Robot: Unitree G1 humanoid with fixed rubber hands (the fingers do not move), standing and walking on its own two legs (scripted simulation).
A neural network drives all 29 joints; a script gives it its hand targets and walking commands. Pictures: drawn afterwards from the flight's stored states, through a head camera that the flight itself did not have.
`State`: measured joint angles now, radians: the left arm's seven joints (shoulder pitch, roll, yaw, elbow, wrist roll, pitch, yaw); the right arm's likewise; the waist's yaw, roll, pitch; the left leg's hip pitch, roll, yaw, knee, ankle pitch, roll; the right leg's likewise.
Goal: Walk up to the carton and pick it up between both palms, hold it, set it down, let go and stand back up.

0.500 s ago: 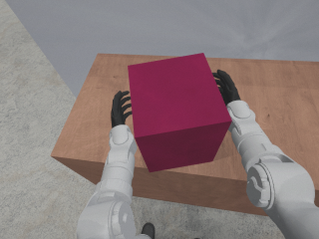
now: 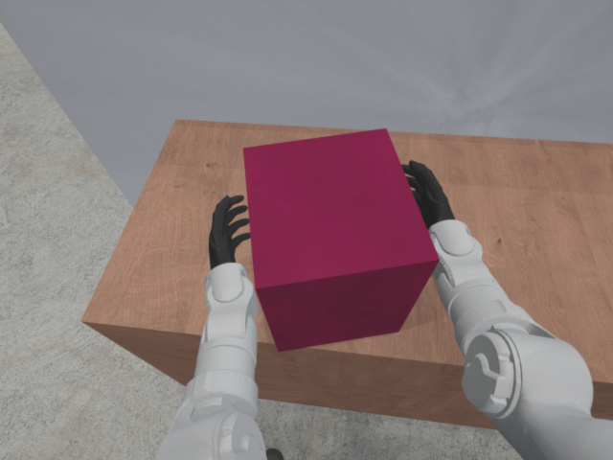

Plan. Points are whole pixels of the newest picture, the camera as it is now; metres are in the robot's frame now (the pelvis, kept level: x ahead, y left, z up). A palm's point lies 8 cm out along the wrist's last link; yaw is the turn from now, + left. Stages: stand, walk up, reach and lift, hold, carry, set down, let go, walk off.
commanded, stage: reach and lift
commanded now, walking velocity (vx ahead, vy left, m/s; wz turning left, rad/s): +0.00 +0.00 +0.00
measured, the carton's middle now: (328, 248) +0.40 +0.06 -0.02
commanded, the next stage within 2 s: none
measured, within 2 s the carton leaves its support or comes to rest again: leaves its support in 0.42 s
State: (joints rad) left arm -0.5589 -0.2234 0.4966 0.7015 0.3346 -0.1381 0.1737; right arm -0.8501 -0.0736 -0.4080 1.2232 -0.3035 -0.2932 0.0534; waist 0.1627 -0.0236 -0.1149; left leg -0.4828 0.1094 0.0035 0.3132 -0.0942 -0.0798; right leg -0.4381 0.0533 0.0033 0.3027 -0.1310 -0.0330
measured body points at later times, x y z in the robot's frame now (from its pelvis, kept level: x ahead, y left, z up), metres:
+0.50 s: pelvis -0.02 +0.00 +0.00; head +0.06 +0.00 +0.44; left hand +0.34 +0.20 +0.03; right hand +0.44 -0.08 +0.05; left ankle +0.01 +0.17 -0.74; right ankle -0.01 -0.10 -0.74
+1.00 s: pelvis -0.02 +0.00 +0.00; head +0.04 +0.02 +0.44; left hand +0.35 +0.21 +0.02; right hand +0.43 -0.07 +0.06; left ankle +0.01 +0.17 -0.74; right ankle -0.01 -0.10 -0.74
